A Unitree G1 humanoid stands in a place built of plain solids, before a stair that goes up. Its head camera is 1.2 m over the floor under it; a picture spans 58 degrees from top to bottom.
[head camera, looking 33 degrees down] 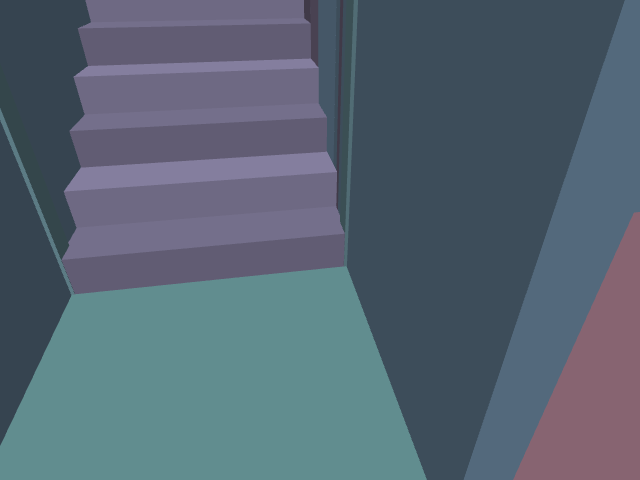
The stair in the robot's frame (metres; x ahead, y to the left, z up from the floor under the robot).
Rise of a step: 0.18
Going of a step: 0.26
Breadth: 1.20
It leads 10 degrees to the left of straight ahead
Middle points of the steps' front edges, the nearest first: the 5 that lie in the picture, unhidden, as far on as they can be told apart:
1.52 0.47 0.18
1.77 0.51 0.36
2.03 0.55 0.54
2.28 0.60 0.72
2.53 0.64 0.90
